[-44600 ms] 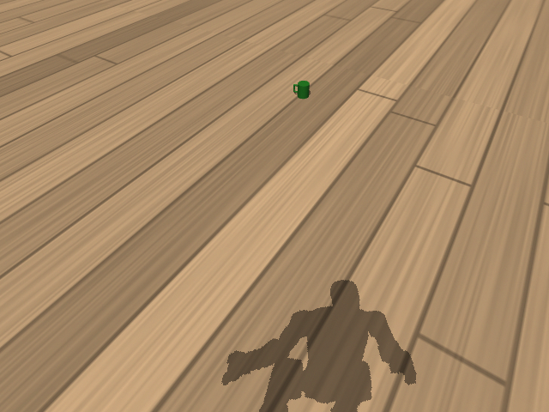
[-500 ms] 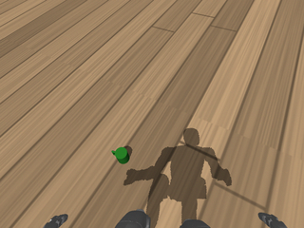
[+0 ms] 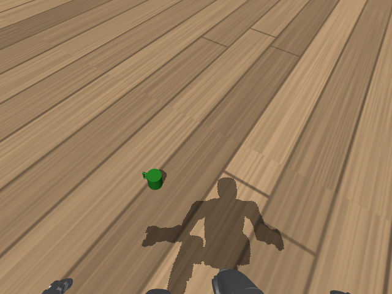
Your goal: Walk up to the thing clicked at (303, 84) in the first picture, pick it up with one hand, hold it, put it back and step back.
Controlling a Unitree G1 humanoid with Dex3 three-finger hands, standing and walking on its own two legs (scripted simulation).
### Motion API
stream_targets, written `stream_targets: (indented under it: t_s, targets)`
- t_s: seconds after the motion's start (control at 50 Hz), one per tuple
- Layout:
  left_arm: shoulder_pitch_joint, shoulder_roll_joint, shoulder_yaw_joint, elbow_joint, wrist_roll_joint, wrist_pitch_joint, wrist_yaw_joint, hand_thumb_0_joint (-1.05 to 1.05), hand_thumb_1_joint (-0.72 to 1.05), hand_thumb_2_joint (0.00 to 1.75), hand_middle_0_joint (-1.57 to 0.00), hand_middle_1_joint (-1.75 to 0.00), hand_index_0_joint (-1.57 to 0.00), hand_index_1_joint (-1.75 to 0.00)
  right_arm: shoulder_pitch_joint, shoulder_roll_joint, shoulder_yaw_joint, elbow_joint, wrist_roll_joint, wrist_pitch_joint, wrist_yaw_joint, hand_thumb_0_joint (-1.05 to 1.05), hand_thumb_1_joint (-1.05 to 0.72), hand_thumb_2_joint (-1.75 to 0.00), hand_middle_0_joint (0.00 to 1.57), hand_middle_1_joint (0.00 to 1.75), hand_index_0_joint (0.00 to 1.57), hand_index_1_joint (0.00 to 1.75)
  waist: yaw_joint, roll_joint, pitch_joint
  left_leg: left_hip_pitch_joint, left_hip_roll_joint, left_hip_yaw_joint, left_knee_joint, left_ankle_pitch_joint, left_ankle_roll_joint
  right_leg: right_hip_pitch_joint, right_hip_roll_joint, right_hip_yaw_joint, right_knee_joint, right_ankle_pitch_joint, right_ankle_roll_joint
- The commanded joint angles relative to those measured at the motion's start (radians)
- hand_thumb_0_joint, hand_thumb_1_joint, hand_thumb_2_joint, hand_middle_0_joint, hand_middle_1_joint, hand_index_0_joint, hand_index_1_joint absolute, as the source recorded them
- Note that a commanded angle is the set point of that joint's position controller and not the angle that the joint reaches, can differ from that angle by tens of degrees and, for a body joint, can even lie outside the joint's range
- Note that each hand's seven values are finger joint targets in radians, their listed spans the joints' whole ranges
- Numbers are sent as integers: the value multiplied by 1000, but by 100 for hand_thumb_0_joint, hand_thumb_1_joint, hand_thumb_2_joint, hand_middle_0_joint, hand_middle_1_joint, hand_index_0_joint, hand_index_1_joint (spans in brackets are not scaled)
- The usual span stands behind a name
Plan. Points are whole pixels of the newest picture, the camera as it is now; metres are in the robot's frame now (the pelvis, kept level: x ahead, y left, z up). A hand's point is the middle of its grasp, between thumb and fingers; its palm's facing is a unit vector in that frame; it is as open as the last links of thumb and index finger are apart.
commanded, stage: step back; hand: left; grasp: from above
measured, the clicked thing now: (152, 178) +0.73 +0.24 -0.72
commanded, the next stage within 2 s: none
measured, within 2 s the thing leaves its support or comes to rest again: neither
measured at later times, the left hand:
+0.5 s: hand out of the picture -0.06 +0.22 -0.13, palm faces -0.04 -0.89 -0.45, open 7.3 cm
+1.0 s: hand out of the picture -0.28 +0.18 -0.16, palm faces -0.04 -0.91 -0.41, open 7.3 cm
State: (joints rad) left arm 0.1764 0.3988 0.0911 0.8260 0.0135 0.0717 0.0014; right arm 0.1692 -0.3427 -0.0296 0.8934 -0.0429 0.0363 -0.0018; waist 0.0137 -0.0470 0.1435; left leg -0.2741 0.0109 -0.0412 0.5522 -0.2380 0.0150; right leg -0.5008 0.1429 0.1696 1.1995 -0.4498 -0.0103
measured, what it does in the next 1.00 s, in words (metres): walks backwards: right foot, then left foot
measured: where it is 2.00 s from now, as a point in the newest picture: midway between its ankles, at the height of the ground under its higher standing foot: outside the picture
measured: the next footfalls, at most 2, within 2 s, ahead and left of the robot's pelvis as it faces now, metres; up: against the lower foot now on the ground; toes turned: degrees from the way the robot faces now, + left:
right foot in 0.24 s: -0.09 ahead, -0.16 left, +0.00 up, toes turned -2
left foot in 0.60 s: -0.19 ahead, +0.08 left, +0.00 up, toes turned -1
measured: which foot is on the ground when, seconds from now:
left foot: down 0.00-0.28, up 0.30-0.58, down 0.60-0.96, up 0.98-1.00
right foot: up 0.00-0.22, down 0.24-0.62, up 0.64-0.90, down 0.92-1.00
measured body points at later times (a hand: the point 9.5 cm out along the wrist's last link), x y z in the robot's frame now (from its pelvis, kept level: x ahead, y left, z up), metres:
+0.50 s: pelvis -0.17 -0.05 +0.00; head -0.11 -0.08 +0.44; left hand -0.06 +0.27 -0.10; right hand -0.10 -0.37 -0.14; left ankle -0.19 +0.11 -0.67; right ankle -0.13 -0.16 -0.74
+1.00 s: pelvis -0.35 -0.08 -0.02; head -0.31 -0.10 +0.43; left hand -0.27 +0.23 -0.13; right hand -0.21 -0.40 -0.13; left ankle -0.24 +0.07 -0.72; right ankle -0.37 -0.20 -0.74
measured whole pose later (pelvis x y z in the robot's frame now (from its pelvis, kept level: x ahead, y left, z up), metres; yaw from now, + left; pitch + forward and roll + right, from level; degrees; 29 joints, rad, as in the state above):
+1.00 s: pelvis -0.35 -0.08 -0.02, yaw -2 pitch -3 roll -2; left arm 0.21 0.34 0.05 0.92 0.04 0.02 0.00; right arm 0.07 -0.42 -0.06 0.83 -0.02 0.07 -0.01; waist 0.02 0.09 0.15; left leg -0.48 0.04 -0.12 0.81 -0.39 0.00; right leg -0.22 0.05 0.00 0.68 -0.40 -0.02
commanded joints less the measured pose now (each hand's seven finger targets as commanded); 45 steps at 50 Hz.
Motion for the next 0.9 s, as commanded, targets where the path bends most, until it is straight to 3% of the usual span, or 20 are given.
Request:
stream_targets:
  t_s: [0.0,0.08,0.14,0.2,0.22,0.24,0.26,0.28,0.34,0.36,0.44,0.5,0.54,0.58,0.6,0.62,0.64,0.7,0.82,0.88]
  targets:
    - [52,163,59,-65,7,-31,15,0,90,90,-20,-30,-20,-30,-36,-255,-81,-113,10,-42,-25,0,-90,-90,20,30,20,30,-7,189,-137,160,212,-193,-152,247,207,-34,-35,17,6,-7,50]
    - [30,161,46,-73,8,-37,12,0,90,90,-20,-30,-20,-30,14,-281,-94,-122,14,-35,-26,0,-90,-90,20,30,20,30,-59,229,-182,242,228,-180,-135,246,237,17,-70,-40,-205,-60,69]
    - [88,151,39,-49,7,-41,9,0,90,90,-20,-30,-20,-30,-32,-308,-102,-141,8,-18,-24,0,-90,-90,20,30,20,30,-34,282,-222,190,244,-174,-91,230,215,153,-137,-104,-474,-55,44]
    - [223,153,47,32,11,-48,4,0,90,90,-20,-30,-20,-30,-93,-307,-97,-155,21,4,-21,0,-90,-90,20,30,20,30,26,246,-245,49,186,-118,-4,188,145,355,-122,-170,-801,182,4]
    - [206,189,59,31,24,-50,3,0,90,90,-20,-30,-20,-30,-81,-280,-87,-156,31,8,-18,0,-90,-90,20,30,20,30,15,175,-218,-73,130,-102,41,62,91,396,-150,-93,-800,196,-21]
    - [185,261,77,10,40,-53,2,0,90,90,-20,-30,-20,-30,-72,-225,-75,-169,38,8,-19,0,-90,-90,20,30,20,30,12,-64,-169,-270,-12,-61,201,-180,24,385,-322,191,-849,118,-77]
    - [85,382,100,-46,38,-44,2,0,90,90,-20,-30,-20,-30,-118,-226,-84,-181,40,7,-37,0,-90,-90,20,30,20,30,62,-278,-106,-242,-117,-54,448,-371,-24,90,-535,404,-954,20,-251]
    - [-4,382,97,-83,35,-50,10,0,90,90,-20,-30,-20,-30,-106,-283,-106,-165,36,9,-41,0,-90,-90,20,30,20,30,35,-270,-14,-162,-56,-138,612,-354,-30,-102,-592,480,-1015,-24,-296]
    - [-144,219,61,-109,31,-57,18,0,90,90,-20,-30,-20,-30,27,-241,-82,-92,48,2,-29,0,-90,-90,20,30,20,30,-68,-98,-28,-194,-145,-131,663,-197,-12,66,-341,29,-837,306,-153]
    - [-115,207,65,-100,30,-56,17,0,90,90,-20,-30,-20,-30,41,-217,-68,-88,47,-4,-33,0,-90,-90,20,30,20,30,-52,-115,-71,-202,-154,-113,673,-194,-18,125,-308,-16,-802,371,-132]
    - [26,191,59,-100,38,-51,33,0,90,90,-20,-30,-20,-30,-4,-200,-51,-118,39,-22,-37,0,-90,-90,20,30,20,30,42,-137,-135,-273,-102,-59,414,-272,-42,427,-340,12,-715,572,-168]
    - [30,195,60,-115,29,-40,43,0,90,90,-20,-30,-20,-30,31,-193,-53,-120,23,-32,-39,0,-90,-90,20,30,20,30,42,-176,-212,-209,-24,-20,159,-276,-27,534,-399,49,-633,718,-184]
    - [8,205,55,-125,14,-29,38,0,90,90,-20,-30,-20,-30,98,-195,-62,-93,20,-37,-35,0,-90,-90,20,30,20,30,15,-163,-258,-77,-35,27,-76,-103,-9,519,-372,21,-547,735,-152]
    - [-30,173,36,-145,7,-14,28,0,90,90,-20,-30,-20,-30,127,-240,-85,-73,9,-37,-35,0,-90,-90,20,30,20,30,3,-53,-266,93,30,-64,-181,172,22,316,-319,-8,-494,505,-86]
    - [-14,138,25,-152,0,-13,24,0,90,90,-20,-30,-20,-30,109,-333,-108,-82,-5,-32,-35,0,-90,-90,20,30,20,30,13,163,-260,174,224,-317,-166,340,102,102,-192,-91,-345,223,-35]
    - [-78,163,35,-163,-8,-11,35,0,90,90,-20,-30,-20,-30,47,-420,-116,-109,2,-25,-23,0,-90,-90,20,30,20,30,-29,281,-209,36,366,-438,-195,387,255,60,-73,-112,-174,-192,-9]
    - [-96,189,46,-148,2,-11,41,0,90,90,-20,-30,-20,-30,4,-431,-119,-120,2,-33,-29,0,-90,-90,20,30,20,30,-38,302,-161,-94,441,-540,-228,347,325,107,-102,-5,-11,-220,-3]
    - [-30,174,46,-98,-10,-13,27,0,90,90,-20,-30,-20,-30,-64,-282,-75,-135,-9,-33,-35,0,-90,-90,20,30,20,30,25,154,-136,-6,231,-193,-130,458,216,37,-47,22,78,-82,-12]
    - [8,149,24,-66,0,-55,22,0,90,90,-20,-30,-20,-30,-18,-263,-78,-131,1,-8,-22,0,-90,-90,20,30,20,30,-24,265,-185,189,209,-145,-44,372,219,94,-135,-112,-412,-70,33]
    - [96,139,28,10,4,-84,27,0,90,90,-20,-30,-20,-30,-52,-292,-82,-122,15,16,-11,0,-90,-90,20,30,20,30,5,253,-255,139,169,-90,71,247,156,293,-112,-201,-827,165,14]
